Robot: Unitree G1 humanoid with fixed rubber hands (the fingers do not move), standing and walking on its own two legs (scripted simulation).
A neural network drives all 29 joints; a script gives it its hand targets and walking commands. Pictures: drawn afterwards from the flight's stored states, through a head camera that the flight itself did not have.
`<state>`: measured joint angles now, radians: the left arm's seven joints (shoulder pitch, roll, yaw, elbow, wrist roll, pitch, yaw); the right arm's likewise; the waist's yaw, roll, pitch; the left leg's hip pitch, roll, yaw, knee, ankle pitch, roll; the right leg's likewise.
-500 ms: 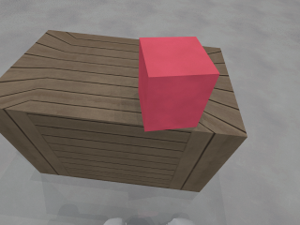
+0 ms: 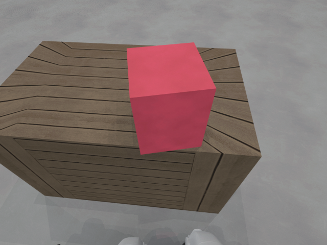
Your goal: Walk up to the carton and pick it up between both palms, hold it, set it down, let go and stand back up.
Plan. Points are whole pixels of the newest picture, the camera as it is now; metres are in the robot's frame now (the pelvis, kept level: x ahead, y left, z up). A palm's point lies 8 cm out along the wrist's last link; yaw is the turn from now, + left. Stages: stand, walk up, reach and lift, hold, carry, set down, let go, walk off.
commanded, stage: walk up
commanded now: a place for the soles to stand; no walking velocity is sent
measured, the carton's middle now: (166, 100) +0.50 +0.01 +0.04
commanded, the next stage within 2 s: none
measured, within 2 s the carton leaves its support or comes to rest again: neither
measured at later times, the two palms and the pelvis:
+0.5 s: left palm out of the picture +0.08 +0.33 -0.11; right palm out of the picture +0.08 -0.29 -0.12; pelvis +0.03 +0.02 -0.01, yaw +1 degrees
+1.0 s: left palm out of the picture +0.11 +0.36 -0.11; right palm out of the picture +0.13 -0.26 -0.12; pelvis +0.06 +0.04 -0.01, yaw +2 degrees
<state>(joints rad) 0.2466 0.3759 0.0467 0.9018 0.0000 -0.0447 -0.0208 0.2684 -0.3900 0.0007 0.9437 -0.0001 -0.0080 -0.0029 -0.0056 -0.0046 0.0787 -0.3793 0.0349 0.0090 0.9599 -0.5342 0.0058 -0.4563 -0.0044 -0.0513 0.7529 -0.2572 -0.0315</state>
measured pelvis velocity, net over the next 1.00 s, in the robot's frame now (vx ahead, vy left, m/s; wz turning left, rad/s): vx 0.06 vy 0.04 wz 0.03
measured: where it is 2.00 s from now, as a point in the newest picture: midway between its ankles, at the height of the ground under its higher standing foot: outside the picture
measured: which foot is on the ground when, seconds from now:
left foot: up 0.00-0.04, down 0.06-1.00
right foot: down 0.00-1.00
